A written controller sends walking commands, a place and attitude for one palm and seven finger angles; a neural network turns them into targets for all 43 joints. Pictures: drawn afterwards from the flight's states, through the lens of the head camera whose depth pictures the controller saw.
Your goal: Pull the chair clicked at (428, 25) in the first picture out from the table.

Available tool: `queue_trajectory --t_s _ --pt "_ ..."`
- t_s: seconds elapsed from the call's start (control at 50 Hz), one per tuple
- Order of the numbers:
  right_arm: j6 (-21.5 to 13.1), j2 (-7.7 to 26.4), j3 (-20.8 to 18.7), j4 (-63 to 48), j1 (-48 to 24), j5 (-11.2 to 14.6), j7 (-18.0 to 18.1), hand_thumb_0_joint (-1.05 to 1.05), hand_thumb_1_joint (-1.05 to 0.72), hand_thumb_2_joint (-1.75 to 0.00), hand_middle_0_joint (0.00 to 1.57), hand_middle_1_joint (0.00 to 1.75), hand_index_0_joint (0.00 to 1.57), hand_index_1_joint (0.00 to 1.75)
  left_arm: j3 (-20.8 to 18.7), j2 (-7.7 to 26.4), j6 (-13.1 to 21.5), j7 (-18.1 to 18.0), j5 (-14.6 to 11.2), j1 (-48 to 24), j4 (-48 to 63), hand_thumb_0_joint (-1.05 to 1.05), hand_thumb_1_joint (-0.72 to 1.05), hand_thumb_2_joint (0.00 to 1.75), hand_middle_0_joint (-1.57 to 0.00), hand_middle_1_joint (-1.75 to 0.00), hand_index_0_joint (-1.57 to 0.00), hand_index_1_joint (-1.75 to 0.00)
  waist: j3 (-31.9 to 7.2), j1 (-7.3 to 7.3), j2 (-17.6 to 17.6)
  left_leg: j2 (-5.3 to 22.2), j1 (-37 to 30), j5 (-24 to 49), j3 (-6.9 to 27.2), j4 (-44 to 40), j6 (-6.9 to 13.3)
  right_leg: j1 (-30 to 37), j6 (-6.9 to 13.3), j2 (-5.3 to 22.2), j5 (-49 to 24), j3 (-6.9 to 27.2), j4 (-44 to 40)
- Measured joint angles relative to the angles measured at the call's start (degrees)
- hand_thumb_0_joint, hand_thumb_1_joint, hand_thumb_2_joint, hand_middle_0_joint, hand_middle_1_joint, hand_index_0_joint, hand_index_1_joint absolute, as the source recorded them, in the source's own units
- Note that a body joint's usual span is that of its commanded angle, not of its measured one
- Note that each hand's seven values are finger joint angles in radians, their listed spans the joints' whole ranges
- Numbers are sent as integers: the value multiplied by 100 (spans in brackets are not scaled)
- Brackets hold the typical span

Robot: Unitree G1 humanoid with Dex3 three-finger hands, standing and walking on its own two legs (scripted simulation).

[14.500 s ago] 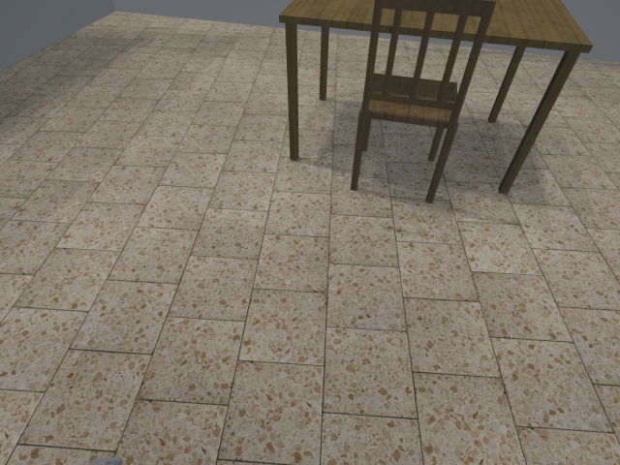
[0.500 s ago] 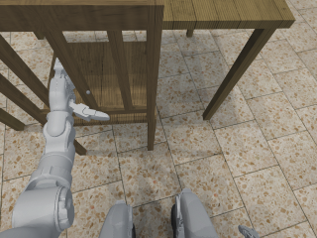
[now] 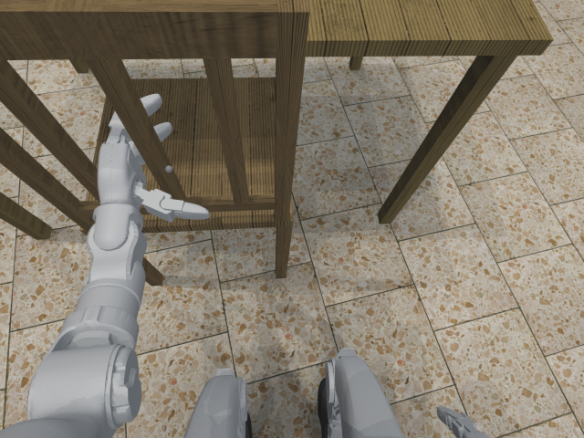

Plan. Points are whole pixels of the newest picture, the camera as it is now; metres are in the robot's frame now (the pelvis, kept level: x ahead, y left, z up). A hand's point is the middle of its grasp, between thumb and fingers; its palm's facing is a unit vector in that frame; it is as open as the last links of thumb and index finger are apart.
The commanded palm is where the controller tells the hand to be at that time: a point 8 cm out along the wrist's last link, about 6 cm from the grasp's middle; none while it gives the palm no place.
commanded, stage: hook a spindle and tug to test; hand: left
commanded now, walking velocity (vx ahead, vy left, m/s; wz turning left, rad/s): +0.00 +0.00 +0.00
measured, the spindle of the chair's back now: (151, 149) +0.50 +0.17 +0.03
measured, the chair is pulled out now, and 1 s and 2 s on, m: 0.00 0.02 0.11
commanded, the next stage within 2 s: step backward, pulling the chair out in 1.12 s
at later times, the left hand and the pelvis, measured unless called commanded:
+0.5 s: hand (165, 165) +0.47 +0.15 +0.03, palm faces +0.03 -1.00 -0.04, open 5.7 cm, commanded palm +0.44 +0.19 +0.02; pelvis +0.00 +0.00 +0.00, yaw +0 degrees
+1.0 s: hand (169, 176) +0.45 +0.15 +0.03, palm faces +0.02 -1.00 -0.02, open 5.6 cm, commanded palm +0.41 +0.19 +0.02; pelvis +0.03 +0.01 +0.01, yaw -1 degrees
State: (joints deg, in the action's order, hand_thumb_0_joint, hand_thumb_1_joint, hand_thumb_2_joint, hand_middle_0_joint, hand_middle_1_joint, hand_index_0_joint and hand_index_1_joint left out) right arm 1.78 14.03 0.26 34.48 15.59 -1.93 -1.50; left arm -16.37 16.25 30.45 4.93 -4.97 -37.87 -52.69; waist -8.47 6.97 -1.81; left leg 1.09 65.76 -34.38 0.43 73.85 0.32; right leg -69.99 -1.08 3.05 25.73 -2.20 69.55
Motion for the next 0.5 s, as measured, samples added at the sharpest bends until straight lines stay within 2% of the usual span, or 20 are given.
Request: queue_trajectory --t_s 0.12,0.26,0.34,0.5 --pt "-6 6 1 35 23 5 13 1 -91 -89 20 30 20 30 -3 42 16 39 -25 -94 -107 -1 -33 37 -35 -99 -32 -99 11 -10 0 -7 19 1 21 6 -4 -9 6 7 8 -18 6" --pt "7 22 -26 44 51 4 7 1 -91 -89 20 30 20 30 5 71 -35 60 -72 -120 -93 0 -1 51 -45 -129 -42 -129 8 -7 -9 -8 41 0 39 8 -8 -18 8 8 8 -35 -5" --pt "19 23 -42 48 66 10 -10 1 -91 -89 20 30 20 30 42 42 -78 11 -121 -71 -32 0 20 60 -48 -138 -43 -138 0 -16 -12 -5 8 -3 30 -21 -2 11 1 3 7 -27 -35" --pt "32 16 -21 45 64 6 -6 1 -91 -89 20 30 20 30 30 58 -1 87 -46 -89 -101 1 63 78 -49 -144 -46 -144 -6 -13 3 -8 -6 -25 35 -23 10 33 -10 5 26 -31 -45"
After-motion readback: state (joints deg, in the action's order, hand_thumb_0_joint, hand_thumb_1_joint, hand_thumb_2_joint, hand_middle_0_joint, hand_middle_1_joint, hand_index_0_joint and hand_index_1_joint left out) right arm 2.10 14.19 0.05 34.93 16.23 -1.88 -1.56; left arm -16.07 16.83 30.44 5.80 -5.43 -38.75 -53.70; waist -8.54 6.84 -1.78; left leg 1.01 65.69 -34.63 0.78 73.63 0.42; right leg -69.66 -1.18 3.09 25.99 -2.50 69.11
